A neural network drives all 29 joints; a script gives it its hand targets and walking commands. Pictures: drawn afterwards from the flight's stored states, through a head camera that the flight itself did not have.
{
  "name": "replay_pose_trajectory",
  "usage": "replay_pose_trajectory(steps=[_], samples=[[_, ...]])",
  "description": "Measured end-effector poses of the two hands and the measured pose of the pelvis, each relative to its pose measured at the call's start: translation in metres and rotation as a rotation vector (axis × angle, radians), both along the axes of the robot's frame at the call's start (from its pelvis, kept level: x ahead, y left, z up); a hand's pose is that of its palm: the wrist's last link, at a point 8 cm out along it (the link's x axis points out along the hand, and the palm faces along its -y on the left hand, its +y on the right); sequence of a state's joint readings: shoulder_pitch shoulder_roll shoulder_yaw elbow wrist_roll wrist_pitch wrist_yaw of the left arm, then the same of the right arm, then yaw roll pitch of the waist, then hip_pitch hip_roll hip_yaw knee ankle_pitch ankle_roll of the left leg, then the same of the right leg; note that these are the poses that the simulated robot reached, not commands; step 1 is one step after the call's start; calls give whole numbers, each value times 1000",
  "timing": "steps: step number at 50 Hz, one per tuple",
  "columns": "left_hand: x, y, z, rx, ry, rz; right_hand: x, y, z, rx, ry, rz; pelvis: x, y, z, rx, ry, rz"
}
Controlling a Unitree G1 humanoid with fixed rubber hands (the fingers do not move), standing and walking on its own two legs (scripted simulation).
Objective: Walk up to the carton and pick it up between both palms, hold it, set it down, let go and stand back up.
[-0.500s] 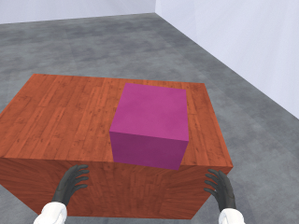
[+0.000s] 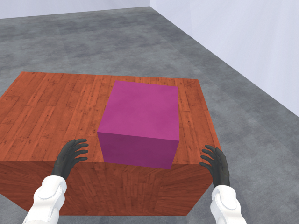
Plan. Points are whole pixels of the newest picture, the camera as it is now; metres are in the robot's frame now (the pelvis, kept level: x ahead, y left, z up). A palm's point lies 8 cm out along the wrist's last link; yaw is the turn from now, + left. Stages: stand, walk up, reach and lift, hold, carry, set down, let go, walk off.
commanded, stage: reach and lift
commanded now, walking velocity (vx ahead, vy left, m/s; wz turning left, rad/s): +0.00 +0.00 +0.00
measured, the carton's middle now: (141, 123) +0.46 +0.02 -0.01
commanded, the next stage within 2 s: none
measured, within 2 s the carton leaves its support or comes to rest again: neither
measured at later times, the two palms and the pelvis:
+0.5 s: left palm (73, 133) +0.36 +0.21 +0.06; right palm (219, 149) +0.32 -0.19 +0.05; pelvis -0.01 +0.01 +0.00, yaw -1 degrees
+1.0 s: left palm (79, 106) +0.43 +0.20 +0.10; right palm (222, 124) +0.38 -0.21 +0.09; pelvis -0.02 +0.02 +0.00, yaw -1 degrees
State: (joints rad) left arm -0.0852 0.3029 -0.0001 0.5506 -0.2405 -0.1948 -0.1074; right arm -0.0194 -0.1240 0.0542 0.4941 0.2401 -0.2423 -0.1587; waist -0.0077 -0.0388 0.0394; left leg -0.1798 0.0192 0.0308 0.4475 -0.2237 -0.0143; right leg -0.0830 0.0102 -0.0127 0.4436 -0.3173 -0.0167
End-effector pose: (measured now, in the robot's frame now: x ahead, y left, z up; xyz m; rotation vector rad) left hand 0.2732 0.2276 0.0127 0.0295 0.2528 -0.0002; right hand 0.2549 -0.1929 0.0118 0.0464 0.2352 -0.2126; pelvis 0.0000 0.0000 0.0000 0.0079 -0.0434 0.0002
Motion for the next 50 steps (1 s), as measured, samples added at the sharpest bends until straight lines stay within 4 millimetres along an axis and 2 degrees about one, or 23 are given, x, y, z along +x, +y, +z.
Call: replay_pose_trajectory(steps=[6,11,20,33,50], samples=[[30,-2,21,-1,-19,-12,22,-2,16,-1,-18,-2,-2,-1,1,0,8,-2],[48,-6,33,0,-9,-22,34,-3,23,2,-4,-6,-3,1,2,-1,13,-7],[72,-13,42,-7,13,-23,50,-2,33,-5,8,-7,-9,4,4,-6,48,-17],[108,-16,56,-1,7,-20,88,-3,50,-25,30,-7,-15,11,2,-19,145,-15],[153,-25,85,32,6,-27,128,-18,76,-38,42,-28,-17,16,-3,-35,260,-11]])
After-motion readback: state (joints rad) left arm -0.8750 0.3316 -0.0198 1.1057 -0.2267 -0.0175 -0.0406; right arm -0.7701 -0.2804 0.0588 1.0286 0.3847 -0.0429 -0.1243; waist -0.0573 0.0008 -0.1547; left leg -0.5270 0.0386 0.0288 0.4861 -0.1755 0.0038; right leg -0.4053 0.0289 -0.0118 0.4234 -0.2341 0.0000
